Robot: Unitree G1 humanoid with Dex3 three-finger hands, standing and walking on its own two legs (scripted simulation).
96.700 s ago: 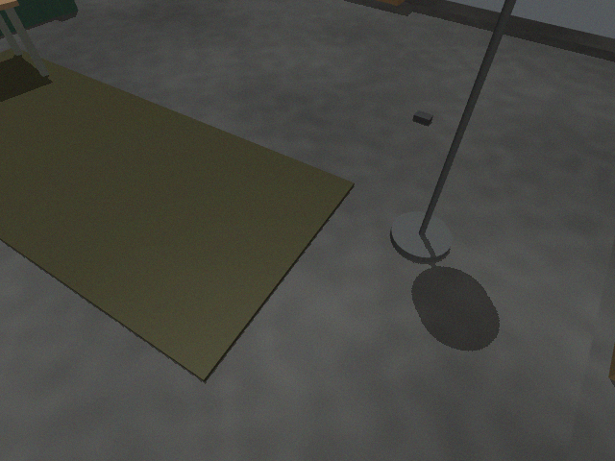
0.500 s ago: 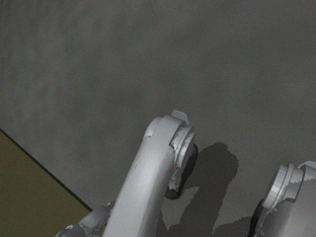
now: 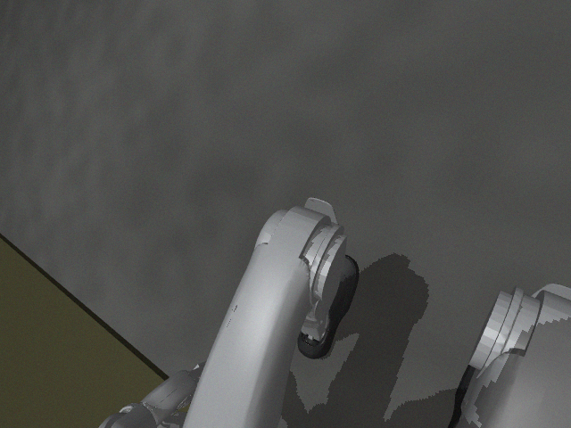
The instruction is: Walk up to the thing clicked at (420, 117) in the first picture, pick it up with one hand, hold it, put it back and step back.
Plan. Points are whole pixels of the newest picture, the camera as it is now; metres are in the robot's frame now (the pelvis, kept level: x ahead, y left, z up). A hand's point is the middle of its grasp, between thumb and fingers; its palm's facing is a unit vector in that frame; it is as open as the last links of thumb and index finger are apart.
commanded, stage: close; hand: right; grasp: from above
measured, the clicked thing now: out of the picture +0.47 -0.31 -0.29
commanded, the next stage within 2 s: settle in 1.08 s
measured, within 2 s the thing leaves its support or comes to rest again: leaves its support in 1.50 s
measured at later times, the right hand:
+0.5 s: hand out of the picture +0.45 -0.30 -0.26, palm faces -0.46 +0.14 -0.88, open 10.7 cm
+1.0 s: hand out of the picture +0.45 -0.31 -0.26, palm faces -0.47 +0.14 -0.87, open 8.8 cm
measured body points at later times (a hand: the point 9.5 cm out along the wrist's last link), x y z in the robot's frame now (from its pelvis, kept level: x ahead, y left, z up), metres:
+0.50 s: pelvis +0.00 +0.00 +0.01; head +0.29 -0.13 +0.32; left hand +0.03 +0.26 -0.03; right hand +0.48 -0.31 -0.21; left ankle +0.14 +0.15 -0.27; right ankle +0.05 -0.11 -0.27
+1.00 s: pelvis +0.00 +0.00 +0.01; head +0.28 -0.14 +0.33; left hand +0.04 +0.25 -0.03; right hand +0.47 -0.31 -0.21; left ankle +0.14 +0.15 -0.27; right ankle +0.05 -0.11 -0.27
